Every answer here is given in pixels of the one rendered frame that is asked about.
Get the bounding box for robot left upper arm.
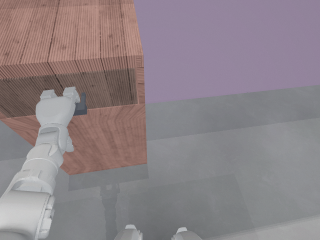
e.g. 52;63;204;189
0;190;56;240

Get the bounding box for left robot thigh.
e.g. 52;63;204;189
114;228;143;240

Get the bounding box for robot left forearm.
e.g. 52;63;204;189
0;123;68;206

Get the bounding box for right robot shin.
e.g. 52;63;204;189
176;227;187;234

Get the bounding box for drawer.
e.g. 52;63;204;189
0;67;138;118

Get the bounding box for left robot hand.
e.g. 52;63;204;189
35;86;80;152

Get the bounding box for handle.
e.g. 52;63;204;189
73;92;87;116

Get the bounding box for cabinet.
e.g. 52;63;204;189
0;0;147;175

